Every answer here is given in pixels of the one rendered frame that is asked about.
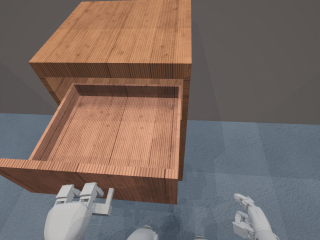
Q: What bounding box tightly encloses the left robot shin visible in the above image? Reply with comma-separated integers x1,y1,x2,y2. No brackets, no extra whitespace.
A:
143,225,152,230

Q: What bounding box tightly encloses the handle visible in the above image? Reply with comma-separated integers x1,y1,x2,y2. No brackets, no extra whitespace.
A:
67,184,114,217

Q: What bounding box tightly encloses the right robot forearm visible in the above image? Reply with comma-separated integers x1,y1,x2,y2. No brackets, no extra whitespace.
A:
254,230,280,240

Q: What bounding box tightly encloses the cabinet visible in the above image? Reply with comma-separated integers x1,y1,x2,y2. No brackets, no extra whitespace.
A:
28,0,192,181

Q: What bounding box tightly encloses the left robot hand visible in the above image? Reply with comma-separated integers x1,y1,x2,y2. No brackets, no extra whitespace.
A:
44,182,104,240

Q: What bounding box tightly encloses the right robot hand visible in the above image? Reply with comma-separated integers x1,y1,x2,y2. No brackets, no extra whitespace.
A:
232,193,272,240

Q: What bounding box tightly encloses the drawer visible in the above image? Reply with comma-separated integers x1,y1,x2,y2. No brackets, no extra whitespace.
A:
0,83,182,205

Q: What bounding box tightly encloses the left robot thigh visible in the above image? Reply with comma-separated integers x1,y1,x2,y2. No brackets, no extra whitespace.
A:
127,228,159,240

